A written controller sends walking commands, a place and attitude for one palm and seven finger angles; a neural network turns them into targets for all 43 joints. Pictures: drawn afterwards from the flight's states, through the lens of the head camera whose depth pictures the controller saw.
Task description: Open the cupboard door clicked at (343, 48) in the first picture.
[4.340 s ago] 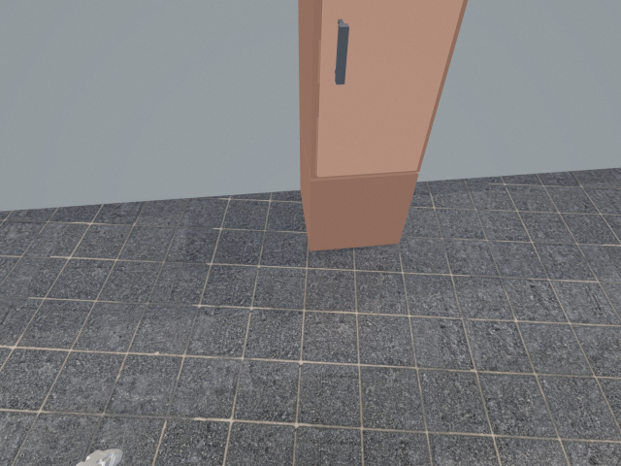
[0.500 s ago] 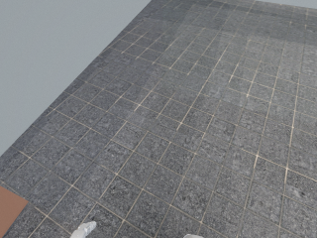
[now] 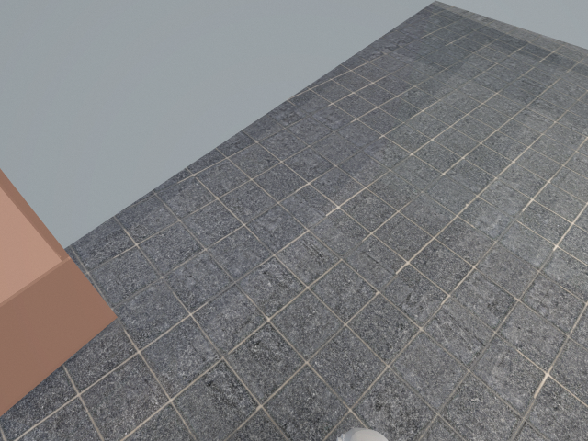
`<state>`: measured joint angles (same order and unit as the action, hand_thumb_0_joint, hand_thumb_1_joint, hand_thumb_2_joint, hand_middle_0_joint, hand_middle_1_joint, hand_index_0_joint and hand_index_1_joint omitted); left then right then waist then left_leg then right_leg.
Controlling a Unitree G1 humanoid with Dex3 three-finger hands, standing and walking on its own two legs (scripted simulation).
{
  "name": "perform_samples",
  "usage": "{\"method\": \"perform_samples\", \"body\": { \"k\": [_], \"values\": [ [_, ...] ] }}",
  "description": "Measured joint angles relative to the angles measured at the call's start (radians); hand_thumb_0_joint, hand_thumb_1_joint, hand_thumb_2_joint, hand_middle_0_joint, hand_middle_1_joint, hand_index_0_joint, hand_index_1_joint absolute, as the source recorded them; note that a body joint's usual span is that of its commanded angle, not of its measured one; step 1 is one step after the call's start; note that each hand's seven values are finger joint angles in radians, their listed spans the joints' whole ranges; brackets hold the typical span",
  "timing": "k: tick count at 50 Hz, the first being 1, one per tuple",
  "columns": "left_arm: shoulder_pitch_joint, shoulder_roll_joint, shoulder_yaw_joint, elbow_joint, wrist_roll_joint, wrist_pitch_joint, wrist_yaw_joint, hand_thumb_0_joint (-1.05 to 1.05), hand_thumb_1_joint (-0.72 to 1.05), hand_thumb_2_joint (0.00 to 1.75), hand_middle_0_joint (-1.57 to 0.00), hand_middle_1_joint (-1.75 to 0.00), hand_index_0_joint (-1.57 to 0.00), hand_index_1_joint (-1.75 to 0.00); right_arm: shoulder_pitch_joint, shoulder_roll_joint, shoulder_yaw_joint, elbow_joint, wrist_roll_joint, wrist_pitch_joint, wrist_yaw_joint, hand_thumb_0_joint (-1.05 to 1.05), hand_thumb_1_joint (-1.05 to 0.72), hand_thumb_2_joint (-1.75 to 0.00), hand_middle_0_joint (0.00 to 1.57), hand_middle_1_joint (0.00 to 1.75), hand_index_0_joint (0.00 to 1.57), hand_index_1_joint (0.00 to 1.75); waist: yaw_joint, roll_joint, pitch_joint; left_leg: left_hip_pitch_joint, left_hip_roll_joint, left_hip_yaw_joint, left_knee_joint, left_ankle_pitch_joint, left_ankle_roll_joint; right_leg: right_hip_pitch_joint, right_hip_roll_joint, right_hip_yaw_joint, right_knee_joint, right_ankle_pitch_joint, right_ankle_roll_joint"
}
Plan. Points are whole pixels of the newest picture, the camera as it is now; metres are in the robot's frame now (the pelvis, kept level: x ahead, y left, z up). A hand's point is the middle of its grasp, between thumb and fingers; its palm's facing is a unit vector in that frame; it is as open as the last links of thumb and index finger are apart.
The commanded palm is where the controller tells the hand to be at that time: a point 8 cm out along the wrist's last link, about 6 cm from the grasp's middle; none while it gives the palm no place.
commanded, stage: turn to face it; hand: left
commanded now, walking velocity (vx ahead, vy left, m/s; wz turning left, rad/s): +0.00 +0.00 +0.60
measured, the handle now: out of the picture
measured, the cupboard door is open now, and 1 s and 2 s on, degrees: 0 0 0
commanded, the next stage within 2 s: take the last steps up to it in 1.38 s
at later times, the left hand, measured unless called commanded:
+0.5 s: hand out of the picture -0.03 +0.13 -0.14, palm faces +0.35 -0.90 -0.26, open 7.4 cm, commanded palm none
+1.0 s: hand out of the picture -0.13 +0.18 -0.15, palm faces +0.62 -0.73 -0.29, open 7.4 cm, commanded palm none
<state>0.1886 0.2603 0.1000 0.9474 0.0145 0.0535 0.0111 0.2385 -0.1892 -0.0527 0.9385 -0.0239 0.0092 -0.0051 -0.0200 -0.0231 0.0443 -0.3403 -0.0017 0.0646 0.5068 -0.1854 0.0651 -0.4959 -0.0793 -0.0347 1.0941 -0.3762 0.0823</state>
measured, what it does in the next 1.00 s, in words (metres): steps on the spot, turning left: right foot, then left foot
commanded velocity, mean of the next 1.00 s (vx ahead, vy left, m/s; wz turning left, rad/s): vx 0.00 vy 0.00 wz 0.59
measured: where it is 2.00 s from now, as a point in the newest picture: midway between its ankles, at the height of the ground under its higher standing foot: outside the picture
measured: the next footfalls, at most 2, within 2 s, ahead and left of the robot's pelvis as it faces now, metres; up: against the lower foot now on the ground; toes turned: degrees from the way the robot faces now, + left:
right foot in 0.26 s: +0.04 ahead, -0.17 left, +0.00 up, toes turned +8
left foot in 0.70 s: -0.07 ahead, +0.07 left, +0.00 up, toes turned +34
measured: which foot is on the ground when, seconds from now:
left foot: down 0.00-0.26, up 0.28-0.68, down 0.70-1.00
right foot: up 0.00-0.24, down 0.26-0.70, up 0.72-1.00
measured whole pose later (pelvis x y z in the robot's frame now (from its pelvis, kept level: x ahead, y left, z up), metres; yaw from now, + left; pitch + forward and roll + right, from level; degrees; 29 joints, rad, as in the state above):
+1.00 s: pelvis -0.07 -0.06 +0.00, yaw +38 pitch +0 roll +0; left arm 0.18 0.26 0.08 0.89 0.01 0.05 0.01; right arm 0.16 -0.22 -0.06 0.91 -0.02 0.04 0.01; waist -0.01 0.00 0.06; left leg -0.29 -0.04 -0.05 0.50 -0.20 0.02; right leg -0.41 -0.07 -0.02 0.88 -0.43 0.09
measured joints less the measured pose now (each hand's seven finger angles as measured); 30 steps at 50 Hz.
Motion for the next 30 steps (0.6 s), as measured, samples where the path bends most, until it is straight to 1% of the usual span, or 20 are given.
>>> {"method": "perform_samples", "body": {
  "k": [4, 9, 11, 12, 13, 14, 15, 16, 17, 19, 21, 23, 25, 28, 30],
  "values": [
    [0.006, 0.005, -0.001, -0.006, -0.004, 0.003, 0.004, 0.01, 0.91, 0.90, -0.20, -0.30, -0.20, -0.30, -0.007, -0.004, -0.004, 0.000, 0.000, 0.008, 0.007, 0.00, -0.90, -0.90, 0.20, 0.30, 0.20, 0.30, -0.002, 0.021, -0.003, 0.006, -0.016, -0.044, -0.039, 0.034, -0.008, 0.048, 0.008, 0.020, -0.108, -0.028, 0.007],
    [-0.011, -0.012, -0.014, -0.025, -0.009, 0.001, 0.007, 0.01, 0.91, 0.90, -0.20, -0.30, -0.20, -0.30, -0.023, -0.020, -0.016, -0.004, -0.002, 0.024, 0.015, 0.00, -0.90, -0.90, 0.20, 0.30, 0.20, 0.30, -0.015, 0.048, -0.002, -0.017, -0.035, -0.110, -0.035, 0.058, -0.030, 0.122, 0.035, 0.028, -0.265, -0.060, -0.005],
    [-0.015, -0.025, -0.023, -0.039, -0.013, -0.006, 0.007, 0.01, 0.91, 0.90, -0.20, -0.30, -0.20, -0.30, -0.027, -0.030, -0.023, -0.006, -0.002, 0.033, 0.018, 0.00, -0.90, -0.90, 0.20, 0.30, 0.20, 0.30, -0.018, 0.059, -0.004, -0.033, -0.044, -0.138, -0.024, 0.066, -0.045, 0.168, 0.049, 0.025, -0.369, -0.043, -0.015],
    [-0.013, -0.031, -0.027, -0.048, -0.014, -0.013, 0.006, 0.01, 0.91, 0.90, -0.20, -0.30, -0.20, -0.30, -0.027, -0.035, -0.028, -0.007, -0.001, 0.039, 0.020, 0.00, -0.90, -0.90, 0.20, 0.30, 0.20, 0.30, -0.017, 0.063, -0.007, -0.044, -0.051, -0.152, -0.014, 0.067, -0.054, 0.202, 0.054, 0.018, -0.446, -0.010, -0.022],
    [-0.006, -0.036, -0.032, -0.057, -0.012, -0.021, 0.005, 0.01, 0.90, 0.90, -0.20, -0.30, -0.20, -0.30, -0.026, -0.041, -0.034, -0.011, 0.002, 0.045, 0.021, 0.00, -0.90, -0.90, 0.20, 0.30, 0.20, 0.30, -0.013, 0.065, -0.013, -0.063, -0.058, -0.162, 0.014, 0.054, -0.062, 0.232, 0.054, 0.011, -0.527, 0.027, -0.041],
    [-0.004, -0.048, -0.037, -0.060, -0.005, -0.027, 0.007, 0.01, 0.90, 0.90, -0.20, -0.30, -0.20, -0.30, -0.029, -0.050, -0.042, -0.010, 0.005, 0.052, 0.021, 0.00, -0.90, -0.90, 0.20, 0.30, 0.20, 0.30, -0.010, 0.078, -0.010, -0.090, -0.060, -0.170, 0.080, -0.030, -0.075, 0.235, 0.057, -0.004, -0.532, 0.057, -0.063],
    [0.002, -0.059, -0.044, -0.063, -0.002, -0.029, 0.008, 0.01, 0.90, 0.90, -0.20, -0.30, -0.20, -0.30, -0.029, -0.058, -0.047, -0.007, 0.003, 0.058, 0.022, 0.00, -0.90, -0.90, 0.20, 0.30, 0.20, 0.30, -0.008, 0.084, -0.010, -0.121, -0.063, -0.161, 0.175, -0.121, -0.082, 0.240, 0.052, -0.021, -0.525, 0.065, -0.079],
    [0.011, -0.067, -0.050, -0.065, -0.001, -0.029, 0.009, 0.01, 0.90, 0.90, -0.20, -0.30, -0.20, -0.30, -0.028, -0.064, -0.051, -0.005, 0.000, 0.065, 0.024, 0.01, -0.90, -0.90, 0.20, 0.30, 0.20, 0.30, -0.004, 0.083, -0.012, -0.152, -0.064, -0.145, 0.281, -0.176, -0.086, 0.249, 0.042, -0.034, -0.529, 0.068, -0.089],
    [0.022, -0.073, -0.054, -0.066, 0.000, -0.030, 0.009, 0.01, 0.90, 0.90, -0.20, -0.30, -0.20, -0.30, -0.030, -0.070, -0.054, -0.002, -0.002, 0.070, 0.028, 0.01, -0.91, -0.90, 0.20, 0.30, 0.20, 0.30, 0.000, 0.079, -0.013, -0.179, -0.060, -0.126, 0.385, -0.195, -0.090, 0.261, 0.034, -0.044, -0.541, 0.072, -0.094],
    [0.038, -0.081, -0.060, -0.060, 0.002, -0.032, 0.010, 0.01, 0.90, 0.90, -0.20, -0.30, -0.20, -0.30, -0.036, -0.078, -0.058, -0.004, -0.003, 0.071, 0.034, 0.01, -0.91, -0.90, 0.20, 0.30, 0.20, 0.30, -0.002, 0.071, -0.009, -0.215, -0.038, -0.095, 0.545, -0.178, -0.103, 0.284, 0.019, -0.066, -0.569, 0.084, -0.097],
    [0.046, -0.085, -0.064, -0.053, 0.004, -0.033, 0.010, 0.01, 0.90, 0.90, -0.20, -0.30, -0.20, -0.30, -0.039, -0.081, -0.059, -0.008, -0.002, 0.069, 0.038, 0.01, -0.91, -0.90, 0.20, 0.30, 0.20, 0.30, -0.007, 0.060, -0.001, -0.220, -0.012, -0.076, 0.617, -0.161, -0.119, 0.299, 0.004, -0.091, -0.588, 0.093, -0.099],
    [0.050, -0.086, -0.067, -0.048, 0.005, -0.035, 0.009, 0.01, 0.90, 0.90, -0.20, -0.30, -0.20, -0.30, -0.041, -0.081, -0.057, -0.008, -0.001, 0.070, 0.039, 0.01, -0.91, -0.90, 0.20, 0.30, 0.20, 0.30, -0.007, 0.046, 0.007, -0.201, 0.012, -0.063, 0.616, -0.167, -0.132, 0.307, -0.013, -0.118, -0.595, 0.096, -0.100],
    [0.053, -0.086, -0.070, -0.047, 0.007, -0.039, 0.007, 0.01, 0.90, 0.90, -0.20, -0.30, -0.20, -0.30, -0.046, -0.080, -0.053, -0.002, 0.000, 0.076, 0.039, 0.01, -0.91, -0.90, 0.20, 0.30, 0.20, 0.30, -0.001, 0.035, 0.014, -0.167, 0.031, -0.052, 0.571, -0.187, -0.140, 0.309, -0.028, -0.144, -0.595, 0.095, -0.099],
    [0.058, -0.080, -0.071, -0.044, 0.010, -0.042, 0.002, 0.01, 0.90, 0.90, -0.21, -0.30, -0.20, -0.30, -0.065, -0.078, -0.045, 0.007, 0.003, 0.081, 0.039, 0.01, -0.91, -0.90, 0.20, 0.30, 0.20, 0.30, 0.014, 0.021, 0.027, -0.107, 0.047, -0.033, 0.458, -0.224, -0.143, 0.301, -0.051, -0.182, -0.583, 0.091, -0.094],
    [0.062, -0.071, -0.068, -0.040, 0.012, -0.041, 0.000, 0.01, 0.90, 0.90, -0.21, -0.30, -0.21, -0.30, -0.081, -0.075, -0.037, 0.007, 0.006, 0.078, 0.038, 0.01, -0.91, -0.90, 0.20, 0.30, 0.20, 0.30, 0.026, 0.011, 0.034, -0.062, 0.049, -0.015, 0.370, -0.247, -0.138, 0.290, -0.068, -0.204, -0.565, 0.084, -0.087]
  ]
}}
